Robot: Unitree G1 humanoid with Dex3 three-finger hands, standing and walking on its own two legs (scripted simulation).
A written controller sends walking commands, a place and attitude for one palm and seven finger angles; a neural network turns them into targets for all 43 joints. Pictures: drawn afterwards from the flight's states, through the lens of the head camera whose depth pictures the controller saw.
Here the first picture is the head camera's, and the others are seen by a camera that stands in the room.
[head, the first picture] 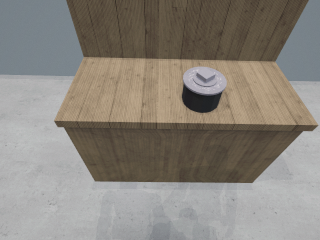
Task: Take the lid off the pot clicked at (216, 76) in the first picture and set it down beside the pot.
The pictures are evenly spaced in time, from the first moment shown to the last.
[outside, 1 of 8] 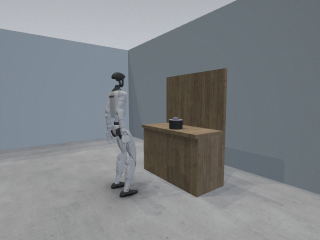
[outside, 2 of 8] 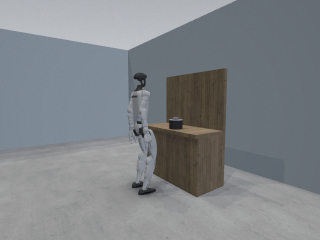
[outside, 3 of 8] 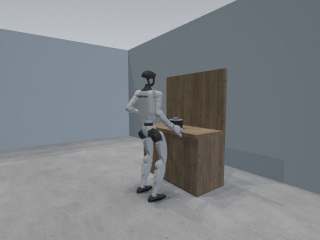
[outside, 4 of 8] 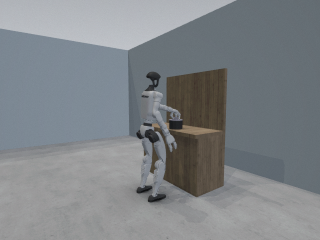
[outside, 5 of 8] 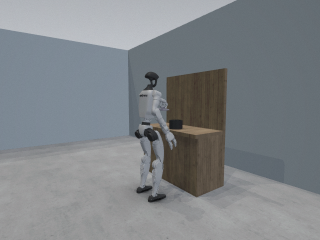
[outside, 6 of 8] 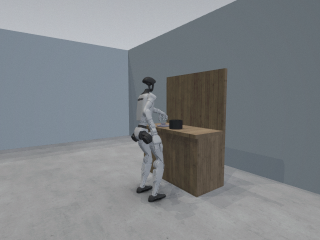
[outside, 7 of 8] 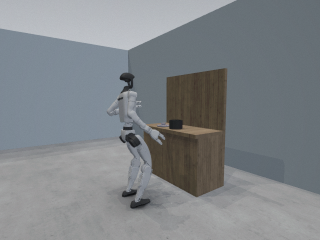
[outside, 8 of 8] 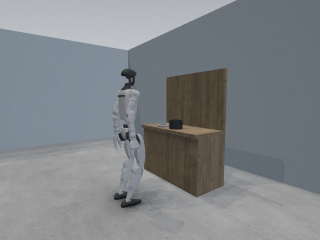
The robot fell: no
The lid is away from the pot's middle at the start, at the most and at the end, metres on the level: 0.00 0.25 0.25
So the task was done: yes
